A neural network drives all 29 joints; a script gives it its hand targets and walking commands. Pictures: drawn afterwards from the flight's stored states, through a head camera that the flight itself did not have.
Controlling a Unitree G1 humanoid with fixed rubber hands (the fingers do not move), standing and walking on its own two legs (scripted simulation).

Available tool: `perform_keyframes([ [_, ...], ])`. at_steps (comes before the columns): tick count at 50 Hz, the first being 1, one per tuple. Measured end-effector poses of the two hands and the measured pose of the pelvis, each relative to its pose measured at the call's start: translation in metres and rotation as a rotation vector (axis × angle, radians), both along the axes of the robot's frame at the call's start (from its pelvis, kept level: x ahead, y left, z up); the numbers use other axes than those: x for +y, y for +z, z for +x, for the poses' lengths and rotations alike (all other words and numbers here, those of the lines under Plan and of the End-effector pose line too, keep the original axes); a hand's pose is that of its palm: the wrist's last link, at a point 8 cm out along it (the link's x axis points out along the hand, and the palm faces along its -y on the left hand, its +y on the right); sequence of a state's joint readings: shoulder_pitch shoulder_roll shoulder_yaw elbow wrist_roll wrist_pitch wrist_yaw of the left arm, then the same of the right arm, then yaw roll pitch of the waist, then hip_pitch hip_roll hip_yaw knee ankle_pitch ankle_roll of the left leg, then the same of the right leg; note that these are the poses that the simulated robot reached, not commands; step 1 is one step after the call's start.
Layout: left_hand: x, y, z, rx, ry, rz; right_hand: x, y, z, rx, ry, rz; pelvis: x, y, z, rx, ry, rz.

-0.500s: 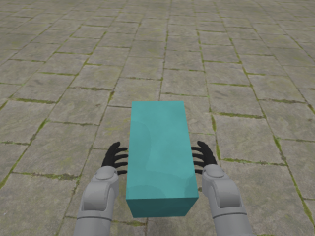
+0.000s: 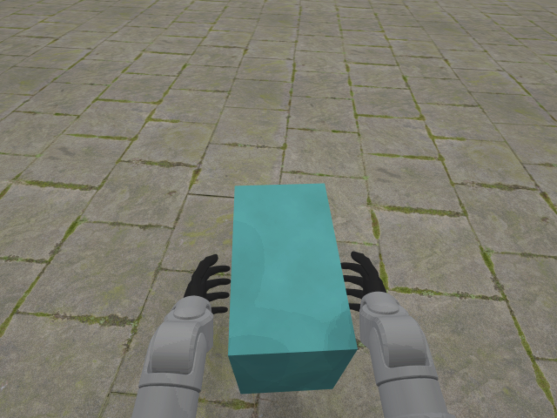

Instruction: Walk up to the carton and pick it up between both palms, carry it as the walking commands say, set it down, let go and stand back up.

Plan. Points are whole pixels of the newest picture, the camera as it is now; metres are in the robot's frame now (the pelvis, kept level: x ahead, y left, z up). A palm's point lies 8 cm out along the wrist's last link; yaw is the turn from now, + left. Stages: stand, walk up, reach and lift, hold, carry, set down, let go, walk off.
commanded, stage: carry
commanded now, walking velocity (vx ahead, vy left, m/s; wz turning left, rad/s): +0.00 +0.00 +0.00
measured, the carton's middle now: (283, 286) +0.36 -0.01 -0.04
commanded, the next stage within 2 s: none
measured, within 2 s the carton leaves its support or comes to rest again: neither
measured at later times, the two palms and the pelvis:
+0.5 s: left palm (197, 299) +0.28 +0.12 +0.04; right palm (370, 294) +0.29 -0.13 +0.05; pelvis +0.00 +0.00 +0.00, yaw +0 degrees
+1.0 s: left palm (201, 297) +0.29 +0.12 +0.04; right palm (372, 294) +0.29 -0.13 +0.04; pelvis +0.00 +0.00 +0.00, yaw +0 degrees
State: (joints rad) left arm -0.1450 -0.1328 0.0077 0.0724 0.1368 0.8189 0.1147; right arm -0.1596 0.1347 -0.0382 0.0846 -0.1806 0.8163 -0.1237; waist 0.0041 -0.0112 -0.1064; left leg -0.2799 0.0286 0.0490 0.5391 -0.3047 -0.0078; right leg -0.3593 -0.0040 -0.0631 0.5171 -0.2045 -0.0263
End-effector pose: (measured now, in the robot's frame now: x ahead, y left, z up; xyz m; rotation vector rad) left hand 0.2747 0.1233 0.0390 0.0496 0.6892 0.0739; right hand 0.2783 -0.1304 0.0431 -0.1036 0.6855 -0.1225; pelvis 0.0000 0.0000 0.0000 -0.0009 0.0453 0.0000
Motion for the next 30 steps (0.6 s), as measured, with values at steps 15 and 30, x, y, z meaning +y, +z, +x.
perform_keyframes([
  [15,0.003,0.0,0.004,0.004,0.002,0.007,0.003,-0.001,0.006,0.002,0.007,-0.002,0.002,-0.001,0.004,-0.006,-0.003,0.002],
  [30,0.001,0.002,0.011,-0.008,-0.002,0.015,0.001,0.002,0.012,-0.014,0.003,0.003,0.001,-0.001,0.005,-0.002,-0.004,0.003],
])
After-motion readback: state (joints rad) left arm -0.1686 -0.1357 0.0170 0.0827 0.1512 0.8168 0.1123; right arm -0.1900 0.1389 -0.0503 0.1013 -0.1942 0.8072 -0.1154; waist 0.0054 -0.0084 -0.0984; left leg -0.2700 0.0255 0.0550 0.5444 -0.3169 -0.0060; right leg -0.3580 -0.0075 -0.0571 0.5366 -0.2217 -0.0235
